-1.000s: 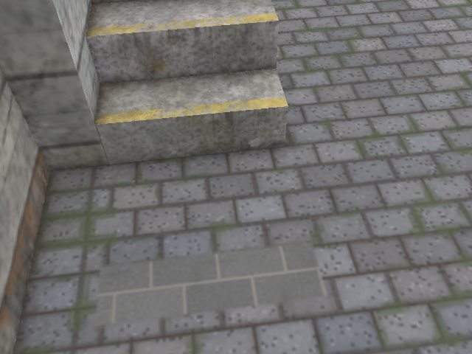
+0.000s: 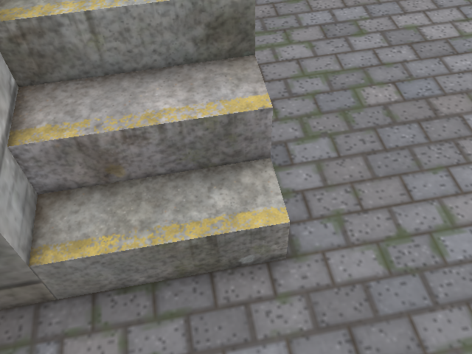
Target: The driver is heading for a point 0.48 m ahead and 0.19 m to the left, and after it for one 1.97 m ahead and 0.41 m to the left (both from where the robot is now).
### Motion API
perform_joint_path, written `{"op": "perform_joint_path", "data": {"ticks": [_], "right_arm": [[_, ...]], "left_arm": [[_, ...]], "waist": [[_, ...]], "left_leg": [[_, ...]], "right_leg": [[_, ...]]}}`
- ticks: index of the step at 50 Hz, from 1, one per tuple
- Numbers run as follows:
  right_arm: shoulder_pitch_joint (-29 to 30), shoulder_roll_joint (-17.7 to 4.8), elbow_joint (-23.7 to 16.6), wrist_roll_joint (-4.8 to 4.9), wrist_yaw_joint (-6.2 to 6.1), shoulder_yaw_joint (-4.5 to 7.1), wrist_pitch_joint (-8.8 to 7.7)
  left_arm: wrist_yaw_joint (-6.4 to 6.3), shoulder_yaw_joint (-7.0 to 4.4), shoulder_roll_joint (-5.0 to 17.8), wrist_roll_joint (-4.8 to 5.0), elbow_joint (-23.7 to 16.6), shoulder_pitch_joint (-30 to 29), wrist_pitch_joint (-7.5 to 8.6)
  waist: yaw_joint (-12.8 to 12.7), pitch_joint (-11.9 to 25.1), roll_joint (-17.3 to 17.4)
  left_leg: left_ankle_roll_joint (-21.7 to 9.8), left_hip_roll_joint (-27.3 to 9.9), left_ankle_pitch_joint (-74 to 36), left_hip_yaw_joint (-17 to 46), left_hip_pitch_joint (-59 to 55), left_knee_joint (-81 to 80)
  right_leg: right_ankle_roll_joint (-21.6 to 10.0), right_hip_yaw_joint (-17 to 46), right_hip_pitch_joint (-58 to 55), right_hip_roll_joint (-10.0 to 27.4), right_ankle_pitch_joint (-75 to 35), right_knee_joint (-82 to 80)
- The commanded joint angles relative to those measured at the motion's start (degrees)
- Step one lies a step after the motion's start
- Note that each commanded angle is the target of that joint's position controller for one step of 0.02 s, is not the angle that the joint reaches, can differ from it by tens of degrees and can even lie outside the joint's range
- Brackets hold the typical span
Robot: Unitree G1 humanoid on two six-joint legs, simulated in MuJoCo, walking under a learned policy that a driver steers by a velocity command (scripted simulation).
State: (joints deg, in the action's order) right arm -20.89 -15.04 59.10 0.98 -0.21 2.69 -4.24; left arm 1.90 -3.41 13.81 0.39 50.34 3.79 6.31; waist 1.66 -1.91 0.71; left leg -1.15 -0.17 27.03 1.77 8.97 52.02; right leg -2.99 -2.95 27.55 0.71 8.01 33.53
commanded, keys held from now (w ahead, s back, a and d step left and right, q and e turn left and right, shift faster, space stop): w+q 0.54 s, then q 0.46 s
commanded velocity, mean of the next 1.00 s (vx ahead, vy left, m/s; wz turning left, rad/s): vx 0.37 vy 0.00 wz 0.48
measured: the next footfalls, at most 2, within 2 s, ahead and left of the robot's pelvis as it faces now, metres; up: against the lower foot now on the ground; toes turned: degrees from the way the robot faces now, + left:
left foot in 0.50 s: +0.40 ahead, +0.14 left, +0.00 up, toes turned +18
right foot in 1.04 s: +0.62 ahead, +0.01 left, +0.00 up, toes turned +37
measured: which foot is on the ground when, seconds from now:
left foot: up 0.00-0.48, down 0.50-1.00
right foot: down 0.00-0.48, up 0.50-1.00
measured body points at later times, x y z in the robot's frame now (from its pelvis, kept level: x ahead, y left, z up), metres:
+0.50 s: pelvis +0.27 +0.03 +0.00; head +0.30 +0.05 +0.44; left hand +0.24 +0.31 -0.15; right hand +0.51 -0.17 -0.10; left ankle +0.36 +0.13 -0.73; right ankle +0.11 -0.10 -0.71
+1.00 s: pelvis +0.48 +0.06 +0.02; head +0.50 +0.08 +0.47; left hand +0.51 +0.37 -0.07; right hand +0.75 -0.11 -0.08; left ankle +0.36 +0.13 -0.72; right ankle +0.57 -0.02 -0.69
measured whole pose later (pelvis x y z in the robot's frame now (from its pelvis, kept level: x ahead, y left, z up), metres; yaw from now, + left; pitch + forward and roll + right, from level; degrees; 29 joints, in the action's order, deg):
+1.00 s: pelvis +0.48 +0.06 +0.02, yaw +33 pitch +3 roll -2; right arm -10.5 -16.6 38.5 -0.5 -6.2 2.5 3.3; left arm -0.7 -0.3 15.2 -1.5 42.7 2.5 2.1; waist 0.9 0.4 1.1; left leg -1.3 4.1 18.9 14.3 12.0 29.9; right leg 4.3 -0.2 27.8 -3.0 14.8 42.6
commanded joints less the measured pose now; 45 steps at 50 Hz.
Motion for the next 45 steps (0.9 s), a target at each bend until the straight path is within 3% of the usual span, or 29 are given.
{"op": "perform_joint_path", "data": {"ticks": [1, 2, 4, 6, 9, 12, 17, 18, 20, 22, 23, 24, 25, 26, 27, 28, 29, 30, 31, 33, 35, 36, 37, 38, 40, 41, 43, 44, 45], "right_arm": [[2.87, -6.97, -5.69, 2.23, 0.33, 0.88, -3.1], [4.81, -6.56, -5.92, 1.57, -0.12, 1.17, -2.7], [2.09, -4.6, -4.96, 1.03, -0.4, 1.69, -0.72], [1.06, -2.69, -4.7, 1.08, -0.43, 1.68, 0.59], [5.37, -3.1, -6.61, 0.58, -0.42, 2.2, 1.03], [9.64, -2.72, -8.26, 0.24, 0.12, 2.29, 0.43], [19.56, -0.96, -12.7, -0.03, 1.72, 1.23, 0.03], [20.12, -1.01, -13.85, 0.24, 2.43, 1.13, -0.04], [21.65, -1.43, -16.11, 0.34, 3.36, 1.17, -0.04], [17.79, -3.32, -17.13, 0.49, 3.47, 1.88, 0.17], [12.59, -5.23, -16.41, 0.5, 3.28, 2.77, 0.28], [3.94, -8.33, -14.9, 0.18, 2.52, 4.37, 0.12], [-3.87, -13.42, -13.57, -0.16, 1.09, 6.33, 0.44], [-2.81, -18.23, -13.81, -0.9, 0.77, 6.78, 0.25], [-5.64, -13.53, -14.66, -1.4, 1.19, 5.35, -0.58], [-2.96, -11.29, -15.31, -2.13, 1.25, 4.49, -1.06], [2.9, -10.04, -16.83, -1.88, 1.18, 3.95, -1.17], [7.18, -9.55, -18.29, -1.64, 0.92, 3.59, -0.91], [9.55, -9.05, -19.53, -2.06, 0.47, 3.14, -0.69], [11.62, -10.56, -20.68, -2.17, -0.1, 3.08, -0.49], [11.74, -11.75, -21.23, -1.86, -0.96, 3.24, 0.08], [11.0, -11.78, -21.33, -1.35, -1.34, 3.23, 0.69], [10.25, -11.15, -21.16, -1.51, -1.73, 2.97, 1.92], [9.4, -10.55, -21.4, -1.62, -2.07, 2.79, 2.85], [9.47, -8.26, -22.25, -3.0, -3.35, 1.71, 4.03], [8.92, -7.74, -22.39, -3.07, -4.1, 1.37, 4.45], [8.73, -9.36, -22.74, -2.33, -5.63, 1.74, 5.05], [8.3, -9.97, -22.63, -1.91, -6.23, 1.95, 5.33], [6.77, -9.75, -22.08, -1.65, -6.58, 1.9, 5.83]], "left_arm": [[-0.56, -1.73, 8.14, -0.08, 1.23, 13.64, 0.29], [-0.28, -1.0, 5.97, -0.49, 0.94, 9.37, 0.53], [0.04, -0.32, 3.78, -1.16, 1.59, 6.36, 1.15], [-0.3, -0.63, 5.13, -1.37, 2.88, 7.6, 1.49], [-1.43, -0.99, 6.71, -1.61, 3.82, 9.39, 1.35], [-2.48, -0.9, 7.58, -1.56, 3.64, 9.57, 1.08], [-3.53, -1.1, 9.12, -0.8, 4.52, 13.53, -0.05], [-3.4, -1.04, 9.3, -1.12, 4.56, 13.49, -0.56], [-3.51, -1.42, 10.68, -0.55, 4.53, 13.73, -1.28], [-4.13, -2.0, 12.71, -0.38, 3.12, 10.91, -2.02], [-4.56, -2.35, 13.56, -0.32, 2.0, 8.98, -2.63], [-4.75, -2.38, 13.72, 0.1, 1.26, 7.75, -2.75], [-4.42, -1.67, 11.9, -0.64, 0.16, 8.89, -2.08], [-2.57, 1.28, 1.21, -1.93, -1.96, 15.07, 0.05], [-1.25, 0.83, 6.03, 0.2, -2.87, 8.87, 2.95], [-0.85, -0.09, 9.82, 2.59, -5.29, 1.33, 3.89], [-1.23, 0.21, 9.32, 1.39, -5.19, 1.42, 3.71], [-1.86, -0.19, 9.64, -0.55, -4.32, 2.14, 2.85], [-2.11, -0.38, 9.67, -1.06, -4.76, 3.24, 1.76], [-2.58, 0.01, 7.49, -1.82, -6.12, 3.97, 0.27], [-3.63, 0.47, 6.48, -2.02, -7.64, 2.08, -0.23], [-4.02, 0.76, 5.95, -1.82, -8.31, 1.0, -0.64], [-4.45, 1.33, 4.34, -1.37, -6.86, 3.39, -1.65], [-4.62, 1.42, 4.87, -1.34, -6.72, 3.78, -2.44], [-4.46, 1.03, 6.98, -1.78, -6.52, 2.86, -4.24], [-4.41, 1.18, 6.76, -1.9, -7.74, 0.8, -4.98], [-4.33, 0.74, 8.52, -1.45, -10.14, -4.33, -4.73], [-4.23, 0.75, 8.66, -1.34, -11.11, -6.45, -4.26], [-3.91, 1.26, 7.34, -1.24, -11.51, -6.58, -3.98]], "waist": [[-6.53, 10.54, -7.77], [-4.54, 6.46, -4.22], [-1.19, 3.73, -6.46], [-0.33, 2.08, -5.86], [-0.92, 0.1, -4.0], [-1.78, -0.45, -3.32], [-5.36, -3.36, -2.29], [-5.35, -3.63, -2.62], [-5.03, -3.11, -3.17], [-1.69, 0.34, -6.13], [1.27, 3.41, -6.84], [6.09, 7.3, -6.0], [8.73, 12.93, 1.05], [0.41, 15.6, 18.01], [4.79, 21.14, 10.76], [6.12, 13.37, 5.91], [2.48, 9.48, -0.12], [-0.12, 7.35, -3.11], [-2.27, 6.79, -3.14], [-4.72, 6.48, -2.33], [-4.43, 7.18, 1.74], [-3.69, 8.86, 2.98], [-3.14, 12.22, 6.01], [-2.47, 13.11, 6.71], [-1.36, 14.34, 7.01], [-0.57, 13.97, 8.88], [0.63, 11.36, 8.46], [1.11, 10.35, 7.77], [1.33, 10.3, 8.22]], "left_leg": [[-3.12, -3.17, -2.77, 4.83, 34.06, 25.55], [-3.17, -5.67, -7.6, 4.07, 31.39, 21.61], [-3.05, -8.23, -12.05, 4.83, 24.54, 16.53], [-2.5, -8.15, -14.68, 4.86, 24.51, 15.02], [-1.34, -7.61, -22.0, 6.29, 30.84, 9.0], [-0.73, -6.66, -29.95, 4.81, 32.03, -0.25], [-1.2, -6.06, -31.66, -1.49, 32.84, -11.77], [-1.52, -5.52, -30.34, -3.24, 31.7, -13.83], [-2.9, -3.97, -25.35, -5.87, 29.31, -14.9], [-5.35, -0.69, -18.2, -8.69, 23.68, -14.05], [-6.86, 1.71, -15.58, -9.78, 18.35, -14.9], [-9.11, 3.3, -19.14, -8.5, 7.12, -20.52], [-11.95, -2.4, -20.12, 2.46, -9.16, -23.7], [-22.57, -16.49, -18.99, 32.12, -28.51, -26.09], [-24.86, -19.32, -10.9, 44.48, -32.55, -34.82], [-20.94, -17.27, -21.98, 34.46, -27.06, -35.5], [-18.54, -15.53, -36.1, 25.71, -17.87, -34.52], [-16.65, -13.97, -45.73, 20.39, -9.64, -34.55], [-16.0, -13.01, -52.87, 17.39, -3.09, -34.8], [-14.62, -9.02, -63.04, 10.96, 6.58, -34.86], [-12.49, -4.94, -66.77, 5.72, 10.44, -33.05], [-10.52, -3.76, -64.31, 4.83, 10.51, -31.99], [-9.21, -4.07, -63.1, 4.79, 8.87, -30.03], [-8.28, -4.55, -60.89, 5.89, 8.23, -28.29], [-9.04, -10.8, -59.62, 15.37, 2.49, -26.63], [-9.85, -13.53, -60.51, 19.91, -2.51, -26.4], [-10.45, -17.21, -60.85, 25.04, -10.65, -25.56], [-9.75, -17.44, -62.67, 25.81, -14.54, -24.39], [-8.59, -16.19, -66.63, 25.03, -17.88, -22.14]], "right_leg": [[-10.46, 29.54, -35.16, 19.52, 8.44, -17.96], [-9.1, 22.81, -26.67, 17.3, 4.44, -20.38], [-7.09, 14.21, -17.95, 13.99, 0.34, -24.06], [-7.49, 8.68, -15.55, 13.11, -4.81, -26.06], [-7.57, 3.59, -17.77, 13.06, -9.62, -27.16], [-6.47, -0.96, -20.11, 12.42, -11.78, -27.96], [-5.33, -6.4, -27.81, 13.66, -17.35, -26.87], [-4.88, -8.16, -29.4, 13.26, -19.58, -25.06], [-4.5, -8.86, -31.69, 14.51, -29.22, -20.96], [-3.88, -9.51, -33.96, 15.29, -50.58, -12.57], [-3.25, -9.68, -34.15, 15.19, -58.67, -5.07], [-1.99, -10.36, -30.43, 13.52, -54.9, 6.76], [0.42, -10.27, -18.03, 10.45, -35.38, 24.03], [3.58, -5.17, 10.3, -2.2, 24.24, 43.89], [2.09, 7.4, 19.0, -3.3, 27.66, 49.4], [1.03, 7.54, 22.42, -0.64, 21.55, 48.24], [1.17, 7.22, 19.08, 2.16, 16.65, 43.15], [2.04, 7.2, 14.4, 3.87, 14.62, 38.69], [2.96, 7.49, 9.27, 4.65, 14.05, 36.16], [4.45, 4.78, 2.42, 1.97, 11.39, 28.25], [6.04, 2.09, -1.37, -2.06, 5.91, 16.31], [6.56, 1.68, -3.53, -3.56, 1.61, 10.8], [7.75, 0.67, -5.82, -5.45, -0.51, 11.7], [8.27, 1.47, -5.71, -5.44, -1.78, 11.41], [8.79, 3.95, 1.27, -3.82, 3.49, 17.97], [9.06, 4.82, 6.69, -3.02, 7.73, 22.74], [8.78, 8.04, 16.7, -1.52, 14.72, 29.36], [8.61, 8.26, 20.36, -1.33, 16.84, 30.68], [8.69, 7.05, 22.11, -1.47, 18.63, 32.35]]}}
Keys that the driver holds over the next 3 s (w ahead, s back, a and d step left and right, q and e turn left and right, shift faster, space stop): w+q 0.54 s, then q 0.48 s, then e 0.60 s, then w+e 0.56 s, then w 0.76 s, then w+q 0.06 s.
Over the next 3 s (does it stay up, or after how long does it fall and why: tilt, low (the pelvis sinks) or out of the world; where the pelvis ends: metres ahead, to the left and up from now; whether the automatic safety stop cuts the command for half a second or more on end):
stays up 0.77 0.04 0.22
